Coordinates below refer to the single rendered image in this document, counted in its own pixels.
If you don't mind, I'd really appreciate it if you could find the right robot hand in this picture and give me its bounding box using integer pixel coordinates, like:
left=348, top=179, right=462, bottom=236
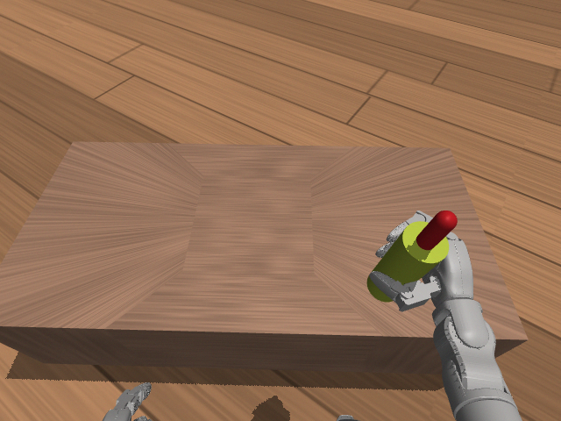
left=369, top=210, right=473, bottom=312

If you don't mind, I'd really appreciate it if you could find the bottle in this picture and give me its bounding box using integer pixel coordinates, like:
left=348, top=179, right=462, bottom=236
left=367, top=210, right=458, bottom=302

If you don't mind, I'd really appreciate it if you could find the left robot hand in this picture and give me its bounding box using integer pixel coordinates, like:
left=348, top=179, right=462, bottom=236
left=103, top=382, right=152, bottom=421

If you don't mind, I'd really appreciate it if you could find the right robot arm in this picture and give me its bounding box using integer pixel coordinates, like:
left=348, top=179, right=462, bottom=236
left=432, top=297, right=522, bottom=421

